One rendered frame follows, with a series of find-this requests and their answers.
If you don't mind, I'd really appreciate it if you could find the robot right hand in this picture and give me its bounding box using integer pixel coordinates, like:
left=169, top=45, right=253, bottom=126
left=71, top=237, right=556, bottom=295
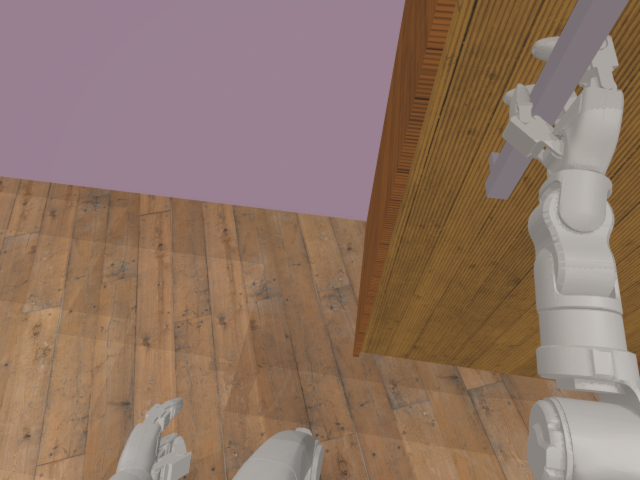
left=502, top=35, right=624, bottom=179

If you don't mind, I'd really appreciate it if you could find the robot left thigh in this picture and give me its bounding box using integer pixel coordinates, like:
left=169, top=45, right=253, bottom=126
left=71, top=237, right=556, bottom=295
left=232, top=430, right=324, bottom=480

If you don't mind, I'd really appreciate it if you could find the robot left hand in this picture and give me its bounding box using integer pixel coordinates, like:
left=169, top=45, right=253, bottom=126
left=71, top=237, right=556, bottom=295
left=116, top=397, right=192, bottom=480

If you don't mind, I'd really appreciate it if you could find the handle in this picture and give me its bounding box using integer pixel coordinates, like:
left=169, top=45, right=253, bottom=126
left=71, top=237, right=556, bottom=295
left=485, top=0, right=629, bottom=200

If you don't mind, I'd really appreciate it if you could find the robot right forearm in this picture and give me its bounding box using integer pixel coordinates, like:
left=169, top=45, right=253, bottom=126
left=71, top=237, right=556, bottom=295
left=528, top=169, right=640, bottom=415

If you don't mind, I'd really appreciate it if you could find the right robot upper arm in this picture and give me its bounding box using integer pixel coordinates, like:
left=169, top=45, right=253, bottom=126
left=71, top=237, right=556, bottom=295
left=527, top=396, right=640, bottom=480

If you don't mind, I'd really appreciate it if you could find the left robot shin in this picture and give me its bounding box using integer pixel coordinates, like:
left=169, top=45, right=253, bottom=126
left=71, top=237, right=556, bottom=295
left=295, top=427, right=313, bottom=437

